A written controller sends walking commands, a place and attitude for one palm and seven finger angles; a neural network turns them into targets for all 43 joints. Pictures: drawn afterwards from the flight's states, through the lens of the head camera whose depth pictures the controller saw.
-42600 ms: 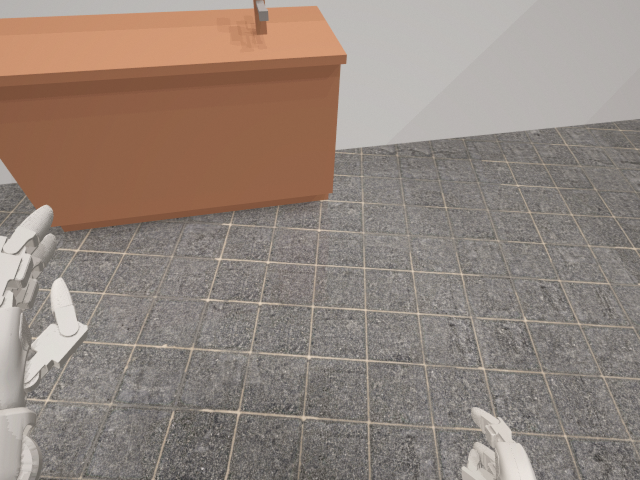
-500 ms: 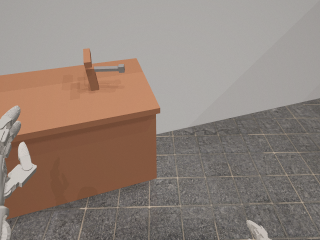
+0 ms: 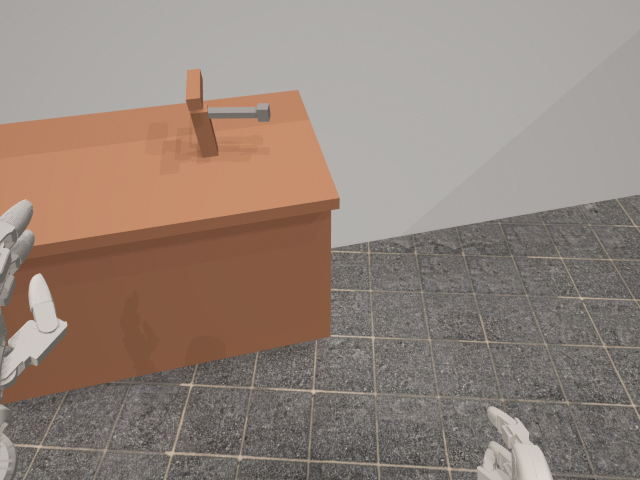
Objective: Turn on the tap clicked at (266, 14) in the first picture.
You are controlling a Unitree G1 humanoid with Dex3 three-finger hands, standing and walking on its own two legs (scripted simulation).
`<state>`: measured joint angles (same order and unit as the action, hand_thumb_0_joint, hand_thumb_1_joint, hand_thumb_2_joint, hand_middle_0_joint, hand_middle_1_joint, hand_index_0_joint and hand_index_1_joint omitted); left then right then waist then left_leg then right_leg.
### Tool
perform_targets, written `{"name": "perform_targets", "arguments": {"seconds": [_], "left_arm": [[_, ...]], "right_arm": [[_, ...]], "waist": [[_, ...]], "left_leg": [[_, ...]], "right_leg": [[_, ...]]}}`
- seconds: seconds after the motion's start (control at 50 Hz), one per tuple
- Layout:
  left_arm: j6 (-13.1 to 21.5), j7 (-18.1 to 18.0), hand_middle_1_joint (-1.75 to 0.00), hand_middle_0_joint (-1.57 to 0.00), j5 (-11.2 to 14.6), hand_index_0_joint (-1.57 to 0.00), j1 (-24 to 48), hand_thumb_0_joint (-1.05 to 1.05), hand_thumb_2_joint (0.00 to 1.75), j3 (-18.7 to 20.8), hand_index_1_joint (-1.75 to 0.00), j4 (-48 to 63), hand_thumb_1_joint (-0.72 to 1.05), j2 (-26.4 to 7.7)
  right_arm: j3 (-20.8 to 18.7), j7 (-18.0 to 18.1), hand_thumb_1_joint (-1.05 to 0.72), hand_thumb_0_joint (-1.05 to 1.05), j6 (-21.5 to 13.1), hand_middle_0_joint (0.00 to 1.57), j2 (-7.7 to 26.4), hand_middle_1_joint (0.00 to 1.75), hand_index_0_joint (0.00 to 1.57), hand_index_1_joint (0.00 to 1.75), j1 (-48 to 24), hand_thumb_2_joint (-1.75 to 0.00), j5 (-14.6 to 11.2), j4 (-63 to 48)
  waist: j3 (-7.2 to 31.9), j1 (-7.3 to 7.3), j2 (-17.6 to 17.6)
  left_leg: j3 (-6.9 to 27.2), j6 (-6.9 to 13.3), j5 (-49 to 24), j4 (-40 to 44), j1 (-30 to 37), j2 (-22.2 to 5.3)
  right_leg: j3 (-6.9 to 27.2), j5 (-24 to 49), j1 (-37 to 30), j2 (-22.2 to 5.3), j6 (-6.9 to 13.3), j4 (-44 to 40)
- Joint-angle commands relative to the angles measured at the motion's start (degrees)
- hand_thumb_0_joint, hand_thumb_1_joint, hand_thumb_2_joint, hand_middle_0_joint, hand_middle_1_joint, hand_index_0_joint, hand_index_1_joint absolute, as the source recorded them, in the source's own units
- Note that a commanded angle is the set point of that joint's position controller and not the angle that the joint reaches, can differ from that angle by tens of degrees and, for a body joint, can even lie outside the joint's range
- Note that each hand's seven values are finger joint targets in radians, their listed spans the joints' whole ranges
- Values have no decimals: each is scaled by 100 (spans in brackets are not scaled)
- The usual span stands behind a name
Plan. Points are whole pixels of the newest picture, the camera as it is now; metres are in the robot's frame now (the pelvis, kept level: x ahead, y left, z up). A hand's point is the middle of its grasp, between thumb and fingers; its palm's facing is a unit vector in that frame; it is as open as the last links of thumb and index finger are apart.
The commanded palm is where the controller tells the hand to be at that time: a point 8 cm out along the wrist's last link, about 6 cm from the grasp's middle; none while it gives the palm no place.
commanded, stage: stand and check the lever's angle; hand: left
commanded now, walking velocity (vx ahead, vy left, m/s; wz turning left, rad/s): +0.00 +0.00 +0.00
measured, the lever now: (263, 112) +0.81 +0.16 +0.06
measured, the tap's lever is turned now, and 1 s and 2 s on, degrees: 77 77 77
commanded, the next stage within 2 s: stand and wait in 0.12 s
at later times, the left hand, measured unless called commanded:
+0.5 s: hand (86, 297) +0.26 +0.25 +0.16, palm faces +0.34 -0.85 -0.40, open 7.4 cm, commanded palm +0.20 +0.29 +0.18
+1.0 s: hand (76, 304) +0.25 +0.25 +0.16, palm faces +0.35 -0.86 -0.38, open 7.4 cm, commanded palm +0.20 +0.30 +0.18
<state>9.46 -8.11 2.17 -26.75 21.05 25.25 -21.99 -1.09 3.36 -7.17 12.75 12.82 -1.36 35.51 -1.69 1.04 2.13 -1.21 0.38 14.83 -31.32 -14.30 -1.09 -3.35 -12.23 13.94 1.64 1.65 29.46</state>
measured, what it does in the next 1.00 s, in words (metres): stands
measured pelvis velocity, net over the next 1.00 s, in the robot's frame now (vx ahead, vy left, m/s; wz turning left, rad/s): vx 0.03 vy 0.02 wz -0.03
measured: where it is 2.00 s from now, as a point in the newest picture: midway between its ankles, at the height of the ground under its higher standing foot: outside the picture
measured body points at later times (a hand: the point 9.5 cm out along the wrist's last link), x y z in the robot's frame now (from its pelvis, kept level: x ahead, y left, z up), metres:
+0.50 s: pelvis +0.04 +0.01 +0.01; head +0.06 +0.01 +0.46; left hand +0.23 +0.29 +0.18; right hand +0.22 -0.22 -0.07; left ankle +0.03 +0.12 -0.73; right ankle +0.03 -0.09 -0.73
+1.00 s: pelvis +0.03 +0.02 +0.01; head +0.04 +0.02 +0.46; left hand +0.22 +0.30 +0.18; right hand +0.19 -0.22 -0.08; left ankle +0.03 +0.12 -0.73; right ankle +0.03 -0.09 -0.73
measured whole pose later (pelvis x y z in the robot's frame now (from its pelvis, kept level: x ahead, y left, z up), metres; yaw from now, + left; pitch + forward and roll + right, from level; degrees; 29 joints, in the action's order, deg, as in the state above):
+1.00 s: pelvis +0.03 +0.02 +0.01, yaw -1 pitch -1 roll -1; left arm 8.1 -8.5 3.5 -27.9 17.3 25.7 -19.7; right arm -0.2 2.9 -4.2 12.0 11.6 -1.2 35.0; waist -1.9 -0.1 1.8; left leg -2.0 1.4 13.7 -24.3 -9.7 -0.1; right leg -1.3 -11.1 9.2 1.6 1.0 21.2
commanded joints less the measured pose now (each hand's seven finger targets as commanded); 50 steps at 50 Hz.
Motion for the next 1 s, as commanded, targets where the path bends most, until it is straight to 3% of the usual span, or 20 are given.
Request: {"name": "perform_targets", "arguments": {"seconds": [0.0, 0.02, 0.06, 0.12, 0.18, 0.2, 0.28, 0.46, 0.48, 0.72, 0.98], "left_arm": [[244, -7, -30, -20, 64, -20, 366, 0, 90, 296, -30, 975, 90, -702], [254, -31, -30, -20, 89, -20, 475, 0, 90, 277, -30, 1187, 90, -724], [312, -101, -30, -20, 93, -20, 597, 0, 90, 354, -30, 1456, 90, -838], [325, -157, -30, -20, 71, -20, 401, 0, 90, 449, -30, 1511, 90, -891], [306, -171, -30, -20, 69, -20, 241, 0, 90, 538, -30, 1539, 90, -944], [312, -162, -30, -20, 86, -20, 158, 0, 90, 511, -30, 1483, 90, -879], [297, -118, -30, -20, 139, -20, -124, 0, 90, 488, -30, 1375, 90, -798], [239, -123, -30, -20, 138, -20, 66, 0, 90, 371, -30, 1380, 90, -763], [236, -126, -30, -20, 136, -20, 143, 0, 90, 386, -30, 1459, 90, -814], [231, -142, -30, -20, 135, -20, 204, 0, 90, 301, -30, 1312, 90, -731], [223, -151, -30, -20, 112, -20, 287, 0, 90, 333, -30, 1310, 90, -798]], "right_arm": [[-282, -62, -90, 0, -287, 20, 597, 30, 20, 30, -507, -90, 0, -786], [-257, -85, -90, 0, -289, 20, 577, 30, 20, 30, -541, -90, 7, -807], [-222, -71, -90, 0, -299, 20, 580, 30, 20, 30, -594, -90, 38, -788], [-226, -21, -90, 0, -246, 20, 593, 30, 20, 30, -734, -90, 43, -826], [-225, -18, -90, 0, -169, 20, 604, 30, 20, 30, -776, -90, 20, -897], [-214, -25, -90, 0, -142, 20, 570, 30, 20, 30, -739, -90, 15, -897], [-221, -45, -90, 0, -76, 20, 590, 30, 20, 30, -722, -90, 1, -967], [-203, -11, -90, 0, 15, 20, 583, 30, 20, 30, -720, -90, 3, -1001], [-206, 1, -90, 0, 22, 20, 609, 30, 20, 30, -733, -90, 5, -1010], [-160, 4, -90, 0, 23, 20, 595, 30, 20, 30, -735, -90, 25, -1005], [-163, 21, -90, 0, -16, 20, 619, 30, 20, 30, -743, -90, 39, -980]], "waist": [[199, -34, -1164], [330, -44, -1014], [674, -44, -588], [801, -128, 88], [794, -140, 181], [811, -135, 54], [847, -119, 182], [931, -98, 10], [883, -96, 173], [674, -128, 122], [678, -137, 122]], "left_leg": [[137, 149, 567, -294, -395, -72], [152, 125, 270, -169, -344, -84], [237, 126, -461, 444, 39, -163], [520, 246, -1541, 728, 736, -512], [654, 239, -1892, 753, 701, -610], [642, 230, -1943, 758, 683, -623], [595, 185, -1863, 814, 665, -616], [465, 161, -2058, 732, 778, -597], [495, 144, -2013, 780, 737, -588], [572, 153, -1265, 1059, 499, -565], [595, 151, -873, 1174, 400, -525]], "right_leg": [[2077, -681, -125, -1342, 368, -1668], [2065, 72, -423, -1492, 491, -1542], [1539, 1550, -943, -1330, 343, -958], [916, 1476, -703, -770, -4, -686], [728, 1529, -824, -634, -36, -681], [696, 1593, -885, -605, -43, -674], [689, 1615, -898, -596, -45, -705], [751, 2024, -921, -629, -51, -743], [747, 1932, -906, -639, -35, -731], [718, 1216, -810, -522, -54, -930], [725, 943, -793, -508, -55, -1004]]}}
